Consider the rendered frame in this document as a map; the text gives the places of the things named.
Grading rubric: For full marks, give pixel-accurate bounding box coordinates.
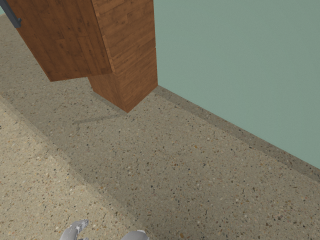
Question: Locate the cupboard door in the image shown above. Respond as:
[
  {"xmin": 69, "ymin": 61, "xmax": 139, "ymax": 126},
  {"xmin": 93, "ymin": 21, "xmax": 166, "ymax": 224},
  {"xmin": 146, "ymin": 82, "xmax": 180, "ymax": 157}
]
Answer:
[{"xmin": 6, "ymin": 0, "xmax": 113, "ymax": 82}]

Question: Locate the robot left hand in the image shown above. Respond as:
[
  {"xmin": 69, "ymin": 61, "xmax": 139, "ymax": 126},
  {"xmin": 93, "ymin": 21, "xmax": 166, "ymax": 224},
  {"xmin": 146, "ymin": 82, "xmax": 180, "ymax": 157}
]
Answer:
[{"xmin": 59, "ymin": 219, "xmax": 89, "ymax": 240}]

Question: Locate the handle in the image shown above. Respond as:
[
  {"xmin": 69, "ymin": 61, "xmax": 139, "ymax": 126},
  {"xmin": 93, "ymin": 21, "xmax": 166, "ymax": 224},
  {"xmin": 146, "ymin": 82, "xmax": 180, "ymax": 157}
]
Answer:
[{"xmin": 0, "ymin": 0, "xmax": 22, "ymax": 28}]

